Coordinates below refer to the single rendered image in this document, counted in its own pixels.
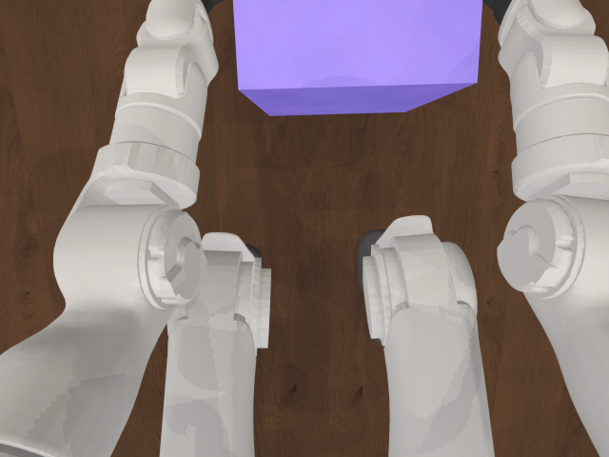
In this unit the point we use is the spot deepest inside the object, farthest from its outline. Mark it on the left robot upper arm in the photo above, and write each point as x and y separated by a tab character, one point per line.
68	390

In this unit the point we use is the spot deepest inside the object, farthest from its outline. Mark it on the left robot thigh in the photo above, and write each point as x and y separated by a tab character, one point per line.
211	361

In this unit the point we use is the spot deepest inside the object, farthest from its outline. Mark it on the right robot upper arm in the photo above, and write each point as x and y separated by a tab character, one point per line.
555	250

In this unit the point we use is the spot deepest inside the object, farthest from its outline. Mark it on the robot left forearm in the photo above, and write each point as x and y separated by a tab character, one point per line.
151	156

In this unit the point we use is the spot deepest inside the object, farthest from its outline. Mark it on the robot right hand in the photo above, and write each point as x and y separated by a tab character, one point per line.
499	8

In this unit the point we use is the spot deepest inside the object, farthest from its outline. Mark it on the robot right forearm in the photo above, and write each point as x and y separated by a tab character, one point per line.
559	91

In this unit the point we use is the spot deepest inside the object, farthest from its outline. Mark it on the robot right foot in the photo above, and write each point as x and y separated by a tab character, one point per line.
364	249

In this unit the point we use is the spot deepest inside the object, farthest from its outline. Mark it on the carton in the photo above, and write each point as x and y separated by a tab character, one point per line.
308	57

